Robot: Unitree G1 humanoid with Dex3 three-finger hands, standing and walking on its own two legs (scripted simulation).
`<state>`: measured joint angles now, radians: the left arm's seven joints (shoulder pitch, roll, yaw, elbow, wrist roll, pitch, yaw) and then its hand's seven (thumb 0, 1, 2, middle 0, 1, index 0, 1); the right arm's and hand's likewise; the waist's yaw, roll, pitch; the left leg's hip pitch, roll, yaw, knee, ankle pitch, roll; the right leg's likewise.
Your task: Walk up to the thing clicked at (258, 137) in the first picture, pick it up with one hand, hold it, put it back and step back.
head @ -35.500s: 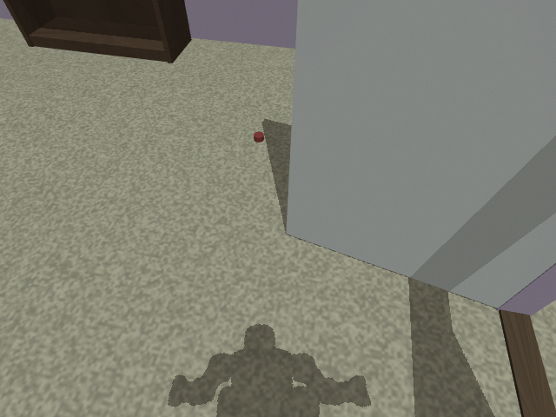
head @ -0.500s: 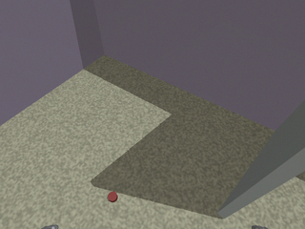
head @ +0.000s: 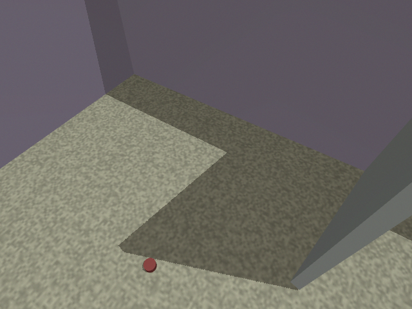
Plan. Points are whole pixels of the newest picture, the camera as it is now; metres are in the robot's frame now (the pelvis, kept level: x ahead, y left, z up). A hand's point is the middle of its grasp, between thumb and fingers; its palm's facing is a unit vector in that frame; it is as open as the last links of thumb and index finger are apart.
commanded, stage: walk up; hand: left
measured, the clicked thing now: (150, 265) +0.40 +0.25 -0.76
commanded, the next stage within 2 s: stand in 0.22 s
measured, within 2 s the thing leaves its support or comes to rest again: neither
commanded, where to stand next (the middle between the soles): +0.02 +0.00 m, yaw +3 degrees
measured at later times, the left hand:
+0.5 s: hand out of the picture +0.08 +0.26 -0.15, palm faces -0.02 -0.94 -0.35, open 7.4 cm
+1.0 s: hand out of the picture +0.04 +0.28 -0.15, palm faces +0.00 -0.94 -0.34, open 7.4 cm
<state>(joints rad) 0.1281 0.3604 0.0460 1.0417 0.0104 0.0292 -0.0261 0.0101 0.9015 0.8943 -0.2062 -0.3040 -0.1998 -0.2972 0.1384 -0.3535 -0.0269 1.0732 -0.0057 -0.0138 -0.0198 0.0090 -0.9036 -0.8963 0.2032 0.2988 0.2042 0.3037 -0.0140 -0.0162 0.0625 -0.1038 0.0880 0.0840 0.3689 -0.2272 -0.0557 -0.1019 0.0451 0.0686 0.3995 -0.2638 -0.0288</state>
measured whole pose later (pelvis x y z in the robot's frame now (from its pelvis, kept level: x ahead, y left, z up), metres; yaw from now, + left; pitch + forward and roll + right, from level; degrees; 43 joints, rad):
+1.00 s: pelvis -0.02 +0.03 +0.01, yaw +1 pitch -2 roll +0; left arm 0.13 0.35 0.00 1.12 0.00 -0.01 0.00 0.01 0.90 0.89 -0.21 -0.30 -0.20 -0.30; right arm 0.10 -0.34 -0.02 1.13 -0.01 0.00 0.01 0.01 -0.90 -0.90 0.20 0.30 0.20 0.30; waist 0.00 -0.01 0.06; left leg -0.10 0.04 0.07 0.31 -0.17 -0.01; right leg -0.08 -0.01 0.06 0.31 -0.19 0.02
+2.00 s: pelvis -0.02 +0.04 +0.00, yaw +2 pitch -2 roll +0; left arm 0.13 0.35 -0.01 1.10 0.01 -0.01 0.00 0.01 0.90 0.89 -0.21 -0.30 -0.20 -0.30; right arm 0.11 -0.34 -0.02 1.13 0.00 0.00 0.01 0.01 -0.90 -0.90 0.20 0.30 0.20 0.30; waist -0.01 -0.01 0.06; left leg -0.12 0.02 0.06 0.32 -0.17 0.00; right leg -0.08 -0.03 0.05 0.31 -0.19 0.04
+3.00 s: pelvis -0.03 +0.03 -0.04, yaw +5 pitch +11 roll -1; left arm 0.07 0.33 0.14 0.83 0.19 0.12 -0.03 0.01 -0.27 0.91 -0.17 -0.97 -0.16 -0.97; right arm 0.24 -0.24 -0.04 0.66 0.02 -0.09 -0.02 0.01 -0.86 -0.89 0.20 0.30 0.20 0.30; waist -0.03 0.00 -0.06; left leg -0.67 0.03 0.01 0.85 -0.37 0.00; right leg -0.61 -0.02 0.00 0.83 -0.42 0.03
